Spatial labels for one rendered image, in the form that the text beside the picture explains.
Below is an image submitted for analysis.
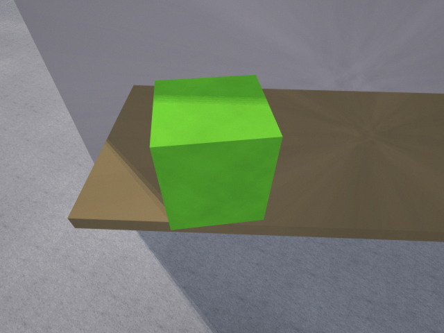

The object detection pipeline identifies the table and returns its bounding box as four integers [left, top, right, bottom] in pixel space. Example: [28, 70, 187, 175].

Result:
[68, 85, 444, 242]

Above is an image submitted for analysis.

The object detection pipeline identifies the carton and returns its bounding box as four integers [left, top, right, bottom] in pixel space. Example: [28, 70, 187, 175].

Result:
[150, 75, 282, 230]

